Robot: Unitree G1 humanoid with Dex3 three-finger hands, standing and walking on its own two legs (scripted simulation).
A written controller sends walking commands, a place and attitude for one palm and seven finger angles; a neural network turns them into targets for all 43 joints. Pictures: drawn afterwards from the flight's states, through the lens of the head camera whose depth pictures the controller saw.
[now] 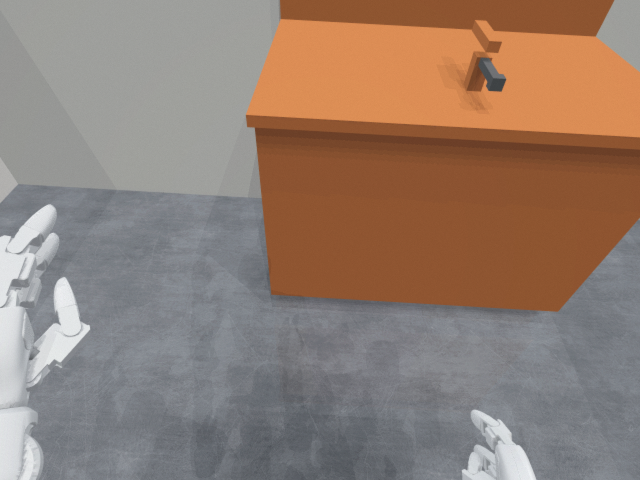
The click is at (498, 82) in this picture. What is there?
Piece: tap's lever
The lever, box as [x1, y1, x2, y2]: [486, 73, 505, 91]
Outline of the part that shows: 490,73 486,84 488,90 501,91 505,81 505,77 503,74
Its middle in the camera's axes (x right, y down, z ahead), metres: +0.38 -0.34 +0.84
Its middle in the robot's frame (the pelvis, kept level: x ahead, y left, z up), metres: +0.88 -0.32 +0.12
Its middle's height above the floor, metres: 0.89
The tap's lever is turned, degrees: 0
